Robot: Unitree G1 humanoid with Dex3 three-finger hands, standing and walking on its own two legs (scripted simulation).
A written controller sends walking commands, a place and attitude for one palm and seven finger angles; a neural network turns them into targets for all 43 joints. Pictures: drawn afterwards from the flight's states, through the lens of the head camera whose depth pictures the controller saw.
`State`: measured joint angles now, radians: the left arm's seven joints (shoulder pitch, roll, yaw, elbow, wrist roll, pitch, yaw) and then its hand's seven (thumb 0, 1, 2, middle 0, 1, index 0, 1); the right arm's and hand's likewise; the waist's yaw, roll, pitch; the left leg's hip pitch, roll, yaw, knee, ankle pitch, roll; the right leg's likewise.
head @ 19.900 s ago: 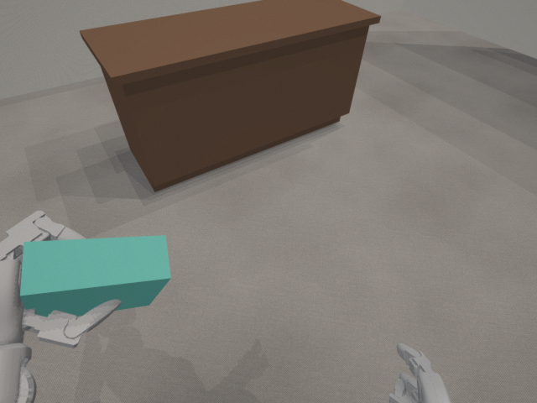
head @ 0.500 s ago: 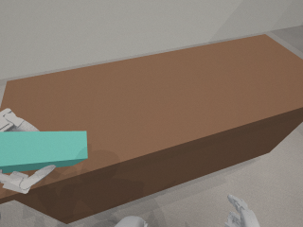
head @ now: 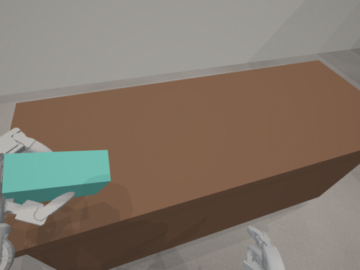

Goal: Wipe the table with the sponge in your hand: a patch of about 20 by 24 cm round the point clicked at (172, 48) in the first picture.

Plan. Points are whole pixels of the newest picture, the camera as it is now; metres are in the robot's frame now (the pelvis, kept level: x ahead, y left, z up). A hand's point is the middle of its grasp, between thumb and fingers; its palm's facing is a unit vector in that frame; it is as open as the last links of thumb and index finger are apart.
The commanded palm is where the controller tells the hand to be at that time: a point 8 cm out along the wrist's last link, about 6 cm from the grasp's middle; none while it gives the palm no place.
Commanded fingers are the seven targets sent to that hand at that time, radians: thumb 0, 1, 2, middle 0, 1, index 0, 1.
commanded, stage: come to a stop and stand still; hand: left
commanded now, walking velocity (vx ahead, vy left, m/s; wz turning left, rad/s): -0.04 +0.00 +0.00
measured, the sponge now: (74, 176) +0.23 +0.21 +0.14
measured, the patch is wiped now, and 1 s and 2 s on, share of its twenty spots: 0.00 0.00 0.00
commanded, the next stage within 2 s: look again from close up in 0.66 s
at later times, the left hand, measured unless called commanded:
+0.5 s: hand (31, 171) +0.23 +0.27 +0.15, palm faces +0.32 -0.85 -0.42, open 9.5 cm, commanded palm +0.17 +0.30 +0.18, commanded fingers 0.00 0.10 1.30 -1.20 -1.60 -1.20 -1.60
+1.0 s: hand (30, 158) +0.25 +0.28 +0.16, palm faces +0.36 -0.85 -0.39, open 9.5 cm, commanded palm +0.18 +0.31 +0.18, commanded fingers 0.00 0.10 1.30 -1.20 -1.60 -1.20 -1.60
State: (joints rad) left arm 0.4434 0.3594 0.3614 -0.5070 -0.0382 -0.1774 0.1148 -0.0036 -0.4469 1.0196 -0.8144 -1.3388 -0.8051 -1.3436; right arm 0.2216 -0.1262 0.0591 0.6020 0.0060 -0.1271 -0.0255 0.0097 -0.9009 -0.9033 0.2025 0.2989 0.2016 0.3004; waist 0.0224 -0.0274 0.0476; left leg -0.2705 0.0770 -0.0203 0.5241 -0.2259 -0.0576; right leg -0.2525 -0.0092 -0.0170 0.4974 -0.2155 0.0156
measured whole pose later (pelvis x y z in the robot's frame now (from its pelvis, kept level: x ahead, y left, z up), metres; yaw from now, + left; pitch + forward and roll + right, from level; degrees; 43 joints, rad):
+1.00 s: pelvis +0.02 +0.03 +0.01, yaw -1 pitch +0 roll -1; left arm 0.42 0.38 0.37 -0.49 -0.04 -0.22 0.10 -0.01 -0.44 1.02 -0.81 -1.35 -0.80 -1.35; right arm 0.16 -0.19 0.02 0.58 0.01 -0.16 -0.02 0.01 -0.90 -0.90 0.20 0.30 0.20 0.30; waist 0.03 -0.04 0.08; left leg -0.24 0.04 0.02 0.47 -0.23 -0.01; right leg -0.20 -0.05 0.01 0.38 -0.18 0.06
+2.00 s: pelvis +0.00 -0.02 +0.00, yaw -2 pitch +1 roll -1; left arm 0.49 0.42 0.40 -0.55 -0.08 -0.17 0.07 -0.01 -0.44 1.02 -0.80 -1.35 -0.79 -1.35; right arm 0.21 -0.20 -0.03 0.57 0.01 -0.12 -0.04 0.01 -0.90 -0.90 0.20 0.30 0.20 0.30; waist 0.00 -0.01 0.07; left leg -0.32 0.13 -0.01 0.52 -0.23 -0.09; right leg -0.31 0.04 -0.01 0.50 -0.21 -0.02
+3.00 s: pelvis -0.01 +0.02 +0.00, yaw -1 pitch -2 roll -1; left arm 0.38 0.38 0.40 -0.41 -0.04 -0.27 0.09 -0.01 -0.44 1.03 -0.80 -1.36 -0.79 -1.36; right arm 0.24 -0.17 0.03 0.60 0.01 -0.21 -0.03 0.01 -0.90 -0.90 0.20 0.30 0.20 0.30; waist 0.04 -0.04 0.07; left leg -0.27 0.04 0.04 0.52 -0.21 0.00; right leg -0.26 -0.04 0.02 0.46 -0.18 0.04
